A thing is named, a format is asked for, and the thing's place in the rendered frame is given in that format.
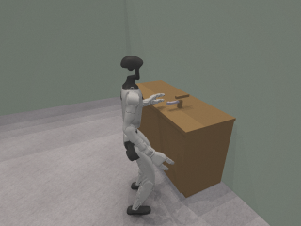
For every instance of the robot right upper arm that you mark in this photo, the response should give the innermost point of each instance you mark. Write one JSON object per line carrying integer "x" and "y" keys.
{"x": 132, "y": 103}

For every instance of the right robot forearm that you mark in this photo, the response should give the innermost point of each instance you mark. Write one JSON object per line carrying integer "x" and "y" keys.
{"x": 135, "y": 138}

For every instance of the left robot forearm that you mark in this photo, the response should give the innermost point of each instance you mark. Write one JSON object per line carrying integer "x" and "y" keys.
{"x": 146, "y": 102}

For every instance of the counter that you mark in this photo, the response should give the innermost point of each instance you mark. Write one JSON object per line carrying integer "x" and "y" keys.
{"x": 192, "y": 133}

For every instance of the right robot shin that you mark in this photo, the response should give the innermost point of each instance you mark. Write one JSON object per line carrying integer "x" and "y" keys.
{"x": 143, "y": 193}

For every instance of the right robot hand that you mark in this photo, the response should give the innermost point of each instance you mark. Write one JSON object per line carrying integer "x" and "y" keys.
{"x": 158, "y": 159}

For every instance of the robot head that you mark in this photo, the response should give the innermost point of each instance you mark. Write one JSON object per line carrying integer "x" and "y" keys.
{"x": 130, "y": 63}

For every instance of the tap lever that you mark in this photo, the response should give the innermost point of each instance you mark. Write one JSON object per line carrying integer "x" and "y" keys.
{"x": 172, "y": 103}

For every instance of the left robot hand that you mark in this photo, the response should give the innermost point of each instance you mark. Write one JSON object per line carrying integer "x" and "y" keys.
{"x": 153, "y": 99}

